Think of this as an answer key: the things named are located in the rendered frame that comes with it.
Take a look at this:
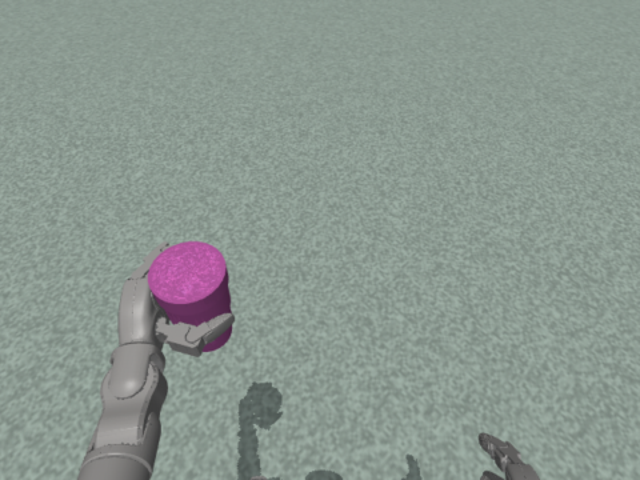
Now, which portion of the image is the cup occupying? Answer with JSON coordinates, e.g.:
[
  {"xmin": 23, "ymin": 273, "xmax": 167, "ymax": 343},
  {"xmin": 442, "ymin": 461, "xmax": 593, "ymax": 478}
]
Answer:
[{"xmin": 148, "ymin": 242, "xmax": 232, "ymax": 352}]

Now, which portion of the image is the left robot hand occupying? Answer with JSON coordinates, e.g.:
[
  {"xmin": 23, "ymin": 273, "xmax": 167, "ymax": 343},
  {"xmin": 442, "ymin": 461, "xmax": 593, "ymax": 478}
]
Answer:
[{"xmin": 118, "ymin": 242, "xmax": 235, "ymax": 357}]

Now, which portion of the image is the left robot arm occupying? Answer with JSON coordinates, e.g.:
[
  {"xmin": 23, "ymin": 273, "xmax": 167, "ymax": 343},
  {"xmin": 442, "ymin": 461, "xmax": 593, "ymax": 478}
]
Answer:
[{"xmin": 77, "ymin": 342, "xmax": 168, "ymax": 480}]

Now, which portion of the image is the right robot hand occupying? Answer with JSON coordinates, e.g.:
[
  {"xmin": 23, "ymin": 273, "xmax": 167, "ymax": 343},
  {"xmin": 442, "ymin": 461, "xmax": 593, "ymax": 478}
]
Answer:
[{"xmin": 478, "ymin": 433, "xmax": 540, "ymax": 480}]

